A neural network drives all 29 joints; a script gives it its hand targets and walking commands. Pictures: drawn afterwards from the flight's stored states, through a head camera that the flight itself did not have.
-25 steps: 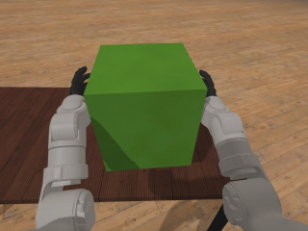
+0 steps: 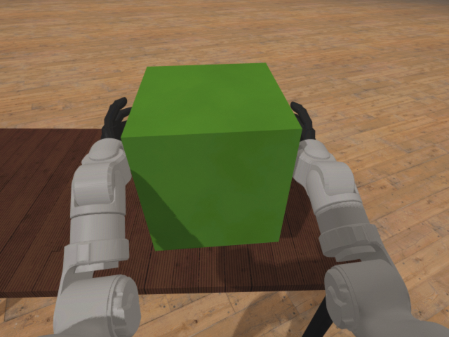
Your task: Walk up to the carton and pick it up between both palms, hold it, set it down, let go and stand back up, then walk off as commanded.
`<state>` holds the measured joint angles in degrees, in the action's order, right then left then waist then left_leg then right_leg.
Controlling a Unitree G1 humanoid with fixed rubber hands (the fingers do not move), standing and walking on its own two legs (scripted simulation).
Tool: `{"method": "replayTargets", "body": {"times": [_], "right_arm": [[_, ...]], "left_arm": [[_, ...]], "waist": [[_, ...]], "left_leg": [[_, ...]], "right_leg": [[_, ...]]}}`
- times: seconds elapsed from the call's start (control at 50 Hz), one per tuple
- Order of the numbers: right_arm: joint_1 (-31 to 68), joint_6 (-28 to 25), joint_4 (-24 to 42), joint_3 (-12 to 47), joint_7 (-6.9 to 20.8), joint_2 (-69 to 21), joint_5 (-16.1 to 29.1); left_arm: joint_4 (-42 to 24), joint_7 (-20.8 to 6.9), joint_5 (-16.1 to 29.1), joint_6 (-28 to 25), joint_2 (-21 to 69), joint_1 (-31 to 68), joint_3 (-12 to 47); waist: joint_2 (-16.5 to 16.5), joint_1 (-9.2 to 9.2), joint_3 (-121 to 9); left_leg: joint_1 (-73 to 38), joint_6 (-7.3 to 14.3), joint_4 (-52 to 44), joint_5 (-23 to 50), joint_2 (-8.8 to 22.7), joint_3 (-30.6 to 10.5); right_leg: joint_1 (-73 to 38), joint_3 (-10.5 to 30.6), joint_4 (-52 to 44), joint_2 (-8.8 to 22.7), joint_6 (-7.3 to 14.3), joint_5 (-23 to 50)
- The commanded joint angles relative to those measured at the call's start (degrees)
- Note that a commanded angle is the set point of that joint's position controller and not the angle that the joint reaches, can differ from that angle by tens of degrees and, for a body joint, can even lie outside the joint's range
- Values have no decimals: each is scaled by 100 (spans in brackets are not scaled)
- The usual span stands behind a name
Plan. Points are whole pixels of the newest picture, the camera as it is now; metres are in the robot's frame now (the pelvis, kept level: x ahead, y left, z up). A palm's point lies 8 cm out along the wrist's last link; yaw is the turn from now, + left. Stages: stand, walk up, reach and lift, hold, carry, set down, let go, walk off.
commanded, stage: hold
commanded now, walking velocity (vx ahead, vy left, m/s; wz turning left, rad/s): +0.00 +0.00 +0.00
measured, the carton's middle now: (212, 153) +0.40 +0.00 +0.17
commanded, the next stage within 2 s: none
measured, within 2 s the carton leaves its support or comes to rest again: neither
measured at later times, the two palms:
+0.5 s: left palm (115, 148) +0.37 +0.16 +0.21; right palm (302, 145) +0.37 -0.15 +0.20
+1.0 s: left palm (115, 149) +0.37 +0.16 +0.21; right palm (301, 145) +0.37 -0.15 +0.20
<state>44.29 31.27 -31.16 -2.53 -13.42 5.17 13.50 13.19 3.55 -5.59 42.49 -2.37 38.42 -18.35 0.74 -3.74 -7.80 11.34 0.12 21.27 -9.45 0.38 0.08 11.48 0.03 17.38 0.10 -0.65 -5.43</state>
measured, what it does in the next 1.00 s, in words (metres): stands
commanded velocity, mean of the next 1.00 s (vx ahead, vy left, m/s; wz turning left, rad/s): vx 0.00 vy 0.00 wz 0.00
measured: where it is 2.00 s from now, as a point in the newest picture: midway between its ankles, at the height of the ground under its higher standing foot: outside the picture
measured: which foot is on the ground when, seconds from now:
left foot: down 0.00-1.00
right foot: down 0.00-1.00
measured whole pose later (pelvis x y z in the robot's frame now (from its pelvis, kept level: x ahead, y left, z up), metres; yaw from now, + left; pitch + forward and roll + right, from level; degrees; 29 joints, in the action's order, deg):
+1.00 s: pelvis +0.00 +0.00 +0.00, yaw +0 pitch -1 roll -1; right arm 44.3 31.3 -31.1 -2.4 -13.4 5.3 15.0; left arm 11.0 3.8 -5.9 42.2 -2.2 36.0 -17.4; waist 0.7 -3.9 -7.4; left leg 11.0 0.0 21.2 -9.6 0.4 0.0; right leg 11.2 0.0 17.4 0.1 -0.7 -5.6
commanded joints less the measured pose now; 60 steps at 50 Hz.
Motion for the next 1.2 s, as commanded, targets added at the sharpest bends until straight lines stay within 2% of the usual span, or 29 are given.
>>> {"method": "replayTargets", "body": {"times": [0.0, 0.02, 0.04, 0.16, 0.18, 0.2, 0.26, 0.34, 0.36, 0.38, 0.44, 0.46, 0.5, 0.54, 0.58, 0.62, 0.68, 0.72, 0.74, 0.78, 0.8, 0.82, 0.86, 0.9, 0.96, 0.98, 1.0, 1.1, 1.18], "right_arm": [[4873, -474, 2022, 2144, 817, -3756, 862], [4847, -447, 1902, 2171, 808, -3770, 883], [4809, -435, 1915, 2144, 789, -3812, 871], [4267, -390, 2339, 2473, 679, -3744, 1153], [4631, -433, 2759, 2539, 637, -3719, 1156], [4296, -332, 2250, 2405, 621, -3554, 1059], [4044, -321, 2327, 2425, 631, -3697, 1057], [4090, -218, 1945, 2280, 618, -3728, 948], [4084, -228, 1954, 2254, 646, -3714, 882], [4338, -261, 2017, 2251, 687, -3721, 899], [4515, -283, 1755, 1988, 743, -3773, 765], [4566, -291, 1720, 1946, 783, -3699, 753], [4506, -303, 1798, 2066, 787, -3765, 710], [4628, -340, 1631, 1929, 788, -3704, 631], [4285, -354, 1562, 1947, 760, -3729, 699], [4681, -417, 2056, 2126, 735, -3706, 797], [4340, -410, 2263, 2319, 701, -3734, 944], [4390, -334, 1977, 2280, 665, -3661, 925], [4371, -380, 2473, 2474, 623, -3827, 1046], [4208, -355, 2305, 2420, 592, -3674, 1039], [4340, -346, 2451, 2491, 590, -3844, 1077], [4060, -347, 2435, 2508, 611, -3773, 1152], [4547, -316, 2416, 2455, 645, -3678, 1010], [4200, -256, 1913, 2089, 650, -3626, 892], [4355, -310, 2088, 2191, 696, -3625, 892], [4747, -390, 2450, 2314, 709, -3787, 914], [4257, -286, 1996, 2218, 670, -3854, 865], [4430, -345, 1725, 1922, 741, -3584, 683], [4533, -389, 2088, 2285, 744, -3719, 899]], "left_arm": [[-889, -983, 492, -471, 3705, 4661, 3103], [-705, -952, 468, -454, 3653, 4507, 3157], [-727, -939, 414, -468, 3624, 4494, 2977], [-1399, -890, 509, -398, 3813, 4081, 3440], [-1381, -892, 688, -398, 3696, 4210, 3508], [-1143, -865, 596, -389, 3768, 4118, 3461], [-1797, -869, 684, -432, 3745, 4375, 3561], [-1187, -932, 583, -377, 3568, 4278, 3246], [-1401, -940, 611, -398, 3649, 4467, 3287], [-1117, -971, 585, -396, 3647, 4315, 3200], [-889, -940, 584, -479, 3624, 4667, 3049], [-935, -911, 644, -488, 3682, 4841, 3203], [-1041, -899, 666, -491, 3572, 4770, 3127], [-719, -949, 538, -444, 3656, 4655, 3138], [-492, -1023, 257, -329, 3532, 4021, 2879], [-705, -1030, 336, -379, 3584, 4220, 2905], [-1218, -975, 474, -397, 3608, 4240, 3177], [-920, -1002, 337, -367, 3481, 4226, 2944], [-1157, -986, 467, -344, 3625, 3947, 3183], [-1433, -999, 488, -382, 3618, 4220, 3326], [-1541, -967, 474, -391, 3605, 4229, 3280], [-1946, -935, 656, -427, 3725, 4372, 3592], [-1328, -922, 617, -379, 3550, 4438, 3321], [-1285, -934, 533, -367, 3604, 4579, 3211], [-1233, -936, 643, -425, 3667, 4487, 3275], [-1091, -937, 643, -432, 3615, 4414, 3192], [-1272, -936, 628, -478, 3501, 4635, 3130], [-553, -987, 388, -366, 3687, 4240, 2991], [-781, -997, 369, -383, 3448, 4155, 2915]], "waist": [[150, -194, -2539], [336, -129, -2346], [28, -113, -2425], [370, -257, -2642], [179, -205, -2949], [271, -282, -2396], [336, -401, -2761], [179, -235, -2066], [234, -399, -2293], [1, -253, -2102], [148, -237, -2084], [353, -301, -2159], [-17, -204, -2256], [121, -329, -1905], [166, -197, -1838], [-145, -141, -2357], [173, -206, -2660], [5, -180, -2291], [-71, -152, -2635], [302, -274, -2585], [138, -216, -2641], [489, -352, -2874], [188, -135, -2595], [311, -325, -2112], [195, -275, -2567], [23, -45, -2649], [67, -243, -2393], [103, -298, -1968], [-138, -16, -2205]], "left_leg": [[-696, -250, -398, 583, -318, -231], [-584, -274, -362, 606, -348, -218], [-559, -172, -431, 441, -365, -223], [-1149, -378, -25, 1894, -309, -379], [-1138, -341, -13, 1815, -320, -348], [-948, -387, -201, 1334, -279, -347], [-1132, -370, -98, 1470, -305, -346], [-667, -284, -314, 887, -341, -260], [-683, -316, -274, 905, -368, -273], [-595, -236, -359, 697, -333, -293], [-295, -207, -499, 89, -346, -267], [-339, -292, -502, 91, -294, -264], [-527, -190, -481, 207, -302, -255], [-384, -217, -524, 131, -317, -207], [-402, -159, -492, 371, -330, -188], [-671, -135, -375, 715, -330, -256], [-880, -249, -202, 1212, -346, -236], [-736, -217, -274, 949, -371, -210], [-900, -201, -176, 1370, -341, -288], [-888, -309, -176, 1353, -351, -270], [-924, -267, -134, 1414, -403, -291], [-1113, -405, -44, 1771, -342, -340], [-805, -265, -205, 1107, -344, -284], [-766, -309, -303, 681, -327, -277], [-776, -321, -345, 839, -311, -258], [-712, -188, -267, 908, -370, -249], [-622, -197, -314, 648, -379, -240], [-515, -236, -503, 257, -309, -203], [-656, -141, -391, 592, -334, -225]], "right_leg": [[-1666, -74, -181, -420, -54, 371], [-1636, -46, -156, -415, -44, 372], [-1683, -62, -198, -383, -119, 181], [-1811, -85, -33, -546, -93, 1433], [-1935, -86, -57, -526, -140, 1452], [-1630, -100, -145, -496, -135, 909], [-1758, -29, -52, -485, -75, 1164], [-1741, 17, -120, -385, -144, 859], [-1794, 1, -125, -384, -110, 787], [-1666, -18, -181, -392, -146, 584], [-1555, -30, -159, -340, -124, 16], [-1465, -56, -129, -338, -92, 0], [-1505, -53, -179, -344, -94, 16], [-1530, -21, -239, -326, -78, 36], [-1796, 37, -177, -285, -118, 353], [-1770, -114, -155, -362, -176, 496], [-1957, -40, -54, -407, -117, 1133], [-1933, -39, -118, -409, -172, 831], [-2084, -37, -32, -418, -188, 1382], [-2003, -33, -70, -399, -149, 1248], [-2082, -77, -59, -447, -159, 1312], [-1995, -16, 51, -446, -140, 1596], [-1829, -55, -42, -410, -161, 940], [-1555, -8, -188, -411, -81, 509], [-1749, -37, -70, -401, -123, 662], [-1736, -12, -108, -345, -209, 683], [-1756, 1, -133, -340, -189, 625], [-1617, -14, -211, -355, -87, 210], [-1652, -69, -136, -393, -162, 382]]}}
